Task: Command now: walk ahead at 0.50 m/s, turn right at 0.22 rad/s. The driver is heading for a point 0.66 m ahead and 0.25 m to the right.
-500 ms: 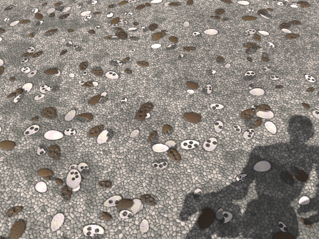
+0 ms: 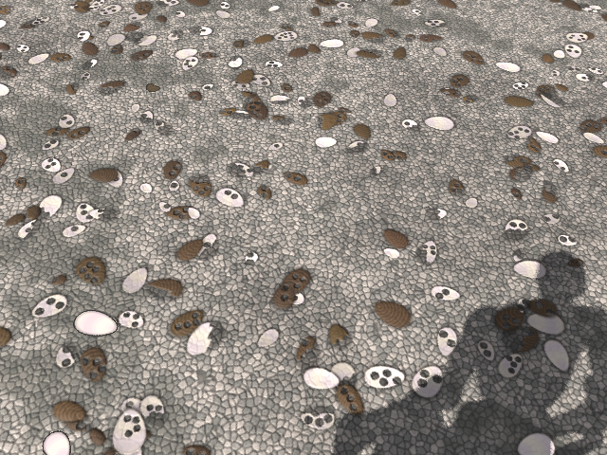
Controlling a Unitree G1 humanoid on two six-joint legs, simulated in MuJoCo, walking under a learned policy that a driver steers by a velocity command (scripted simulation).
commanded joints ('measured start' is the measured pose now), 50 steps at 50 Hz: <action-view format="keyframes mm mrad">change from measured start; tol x32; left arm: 1 23 52 19 -34 4 13 -13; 12 -285 24 -3 -154 11 2 -36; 18 182 237 85 -45 35 -6 7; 50 97 94 41 -91 10 21 11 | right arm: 1 27 -106 -24 -25 2 -35 -6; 37 -344 -96 2 -233 -9 20 19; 43 132 -263 -49 -154 -34 -20 -26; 50 -14 -110 -10 -133 2 -23 -5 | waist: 1 6 90 27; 19 87 -183 -341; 50 8 166 -82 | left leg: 1 27 286 -164 -239 205 102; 16 284 311 115 275 1026 17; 19 -493 -6 -23 1138 -363 -80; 38 -433 94 -123 272 130 -128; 42 54 68 -137 104 41 -57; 44 427 521 -810 -56 -146 105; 50 36 319 -266 -17 767 89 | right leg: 1 -114 -31 35 -26 116 11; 16 159 161 -182 -502 48 -142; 19 843 -306 761 -761 132 -431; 30 321 -27 238 -886 409 -224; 42 354 24 307 -452 607 -92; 44 -45 244 109 55 -275 -35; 50 26 105 79 66 -95 18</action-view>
